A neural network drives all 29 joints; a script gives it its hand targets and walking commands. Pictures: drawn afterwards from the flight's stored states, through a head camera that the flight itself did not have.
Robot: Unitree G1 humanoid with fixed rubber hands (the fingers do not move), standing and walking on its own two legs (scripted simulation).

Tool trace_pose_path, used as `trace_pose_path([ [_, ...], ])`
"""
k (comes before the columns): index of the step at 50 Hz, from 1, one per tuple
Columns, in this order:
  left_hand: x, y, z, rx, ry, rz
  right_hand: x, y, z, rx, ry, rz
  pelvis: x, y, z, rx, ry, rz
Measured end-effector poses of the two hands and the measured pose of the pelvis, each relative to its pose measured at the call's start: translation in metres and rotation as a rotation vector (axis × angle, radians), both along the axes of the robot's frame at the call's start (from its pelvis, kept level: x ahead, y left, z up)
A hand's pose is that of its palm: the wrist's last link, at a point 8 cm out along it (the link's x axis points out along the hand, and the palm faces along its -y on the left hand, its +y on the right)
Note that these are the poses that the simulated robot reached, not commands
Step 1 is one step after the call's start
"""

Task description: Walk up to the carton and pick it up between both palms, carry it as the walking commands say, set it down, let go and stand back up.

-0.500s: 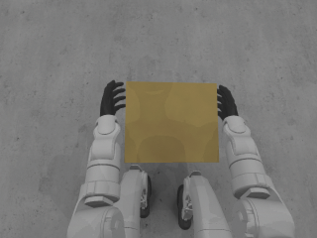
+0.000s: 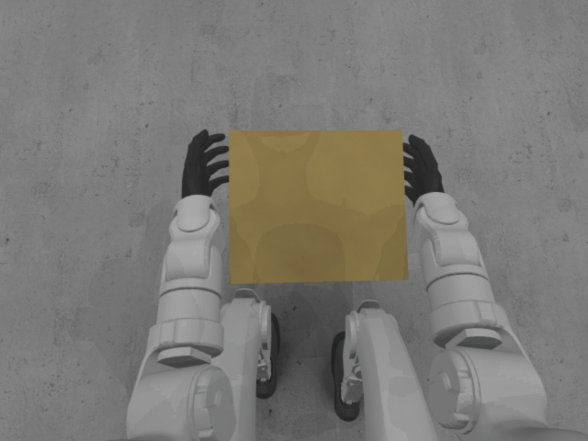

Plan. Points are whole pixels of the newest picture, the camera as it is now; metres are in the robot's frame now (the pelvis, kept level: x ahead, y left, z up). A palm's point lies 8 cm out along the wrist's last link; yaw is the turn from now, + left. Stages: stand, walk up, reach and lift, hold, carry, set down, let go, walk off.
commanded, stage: set down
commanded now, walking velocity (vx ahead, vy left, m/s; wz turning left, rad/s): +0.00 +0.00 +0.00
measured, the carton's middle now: (309, 214) +0.42 +0.01 -0.16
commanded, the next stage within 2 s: none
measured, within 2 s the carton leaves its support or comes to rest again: neither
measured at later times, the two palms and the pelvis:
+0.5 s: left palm (216, 192) +0.45 +0.16 -0.15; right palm (407, 189) +0.47 -0.15 -0.16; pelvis -0.01 -0.01 -0.07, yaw +0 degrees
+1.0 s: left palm (222, 196) +0.46 +0.17 -0.24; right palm (386, 191) +0.49 -0.14 -0.25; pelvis -0.02 -0.01 -0.13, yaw +0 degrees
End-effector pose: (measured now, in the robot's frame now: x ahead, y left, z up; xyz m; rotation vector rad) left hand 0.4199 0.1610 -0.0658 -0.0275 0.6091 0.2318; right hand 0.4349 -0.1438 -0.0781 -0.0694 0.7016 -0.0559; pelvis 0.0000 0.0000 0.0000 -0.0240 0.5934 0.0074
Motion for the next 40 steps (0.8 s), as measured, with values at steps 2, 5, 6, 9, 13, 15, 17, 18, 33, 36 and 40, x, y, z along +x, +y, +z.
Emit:
trace_pose_path([
  [2, 0.002, 0.0, -0.007, -0.003, -0.002, 0.002, 0.003, 0.0, -0.006, -0.004, -0.002, 0.002, -0.001, 0.0, -0.006, -0.002, 0.009, 0.001],
  [5, 0.005, 0.0, -0.018, -0.008, -0.004, 0.006, 0.006, 0.0, -0.016, -0.008, -0.004, 0.005, -0.003, 0.001, -0.016, -0.005, 0.023, 0.001],
  [6, 0.006, 0.0, -0.022, -0.009, -0.005, 0.006, 0.007, 0.0, -0.02, -0.009, -0.004, 0.006, -0.004, 0.0, -0.019, -0.006, 0.028, 0.002],
  [9, 0.009, -0.001, -0.032, -0.008, -0.005, 0.005, 0.011, -0.001, -0.03, -0.007, -0.005, 0.005, -0.005, 0.0, -0.028, -0.007, 0.04, 0.002],
  [13, 0.015, -0.002, -0.043, -0.004, -0.009, 0.004, 0.016, -0.002, -0.042, -0.001, -0.009, 0.003, -0.007, -0.001, -0.04, -0.006, 0.053, 0.002],
  [15, 0.017, -0.002, -0.049, -0.003, -0.009, 0.007, 0.019, -0.002, -0.048, 0.0, -0.008, 0.006, -0.007, -0.002, -0.046, -0.005, 0.06, 0.002],
  [17, 0.019, -0.003, -0.055, -0.004, -0.004, 0.014, 0.022, -0.003, -0.055, 0.002, -0.003, 0.008, -0.008, -0.003, -0.05, -0.004, 0.069, 0.002],
  [18, 0.019, -0.003, -0.058, -0.005, -0.003, 0.016, 0.023, -0.003, -0.058, 0.003, -0.002, 0.01, -0.008, -0.004, -0.053, -0.003, 0.074, 0.002],
  [33, 0.034, -0.001, -0.107, 0.02, 0.005, 0.008, 0.039, 0.0, -0.109, 0.018, 0.005, 0.009, -0.01, -0.008, -0.087, 0.004, 0.151, -0.001],
  [36, 0.036, 0.001, -0.119, 0.02, 0.006, 0.009, 0.042, 0.002, -0.119, 0.019, 0.005, 0.008, -0.01, -0.007, -0.094, 0.003, 0.162, -0.002],
  [40, 0.038, 0.004, -0.133, 0.021, 0.008, 0.008, 0.045, 0.004, -0.132, 0.021, 0.007, 0.006, -0.011, -0.006, -0.103, 0.001, 0.168, -0.003],
])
